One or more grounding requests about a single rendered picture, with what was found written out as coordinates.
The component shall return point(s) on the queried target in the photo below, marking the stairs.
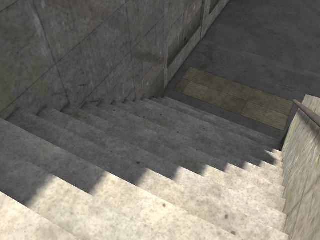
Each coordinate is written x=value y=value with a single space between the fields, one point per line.
x=150 y=169

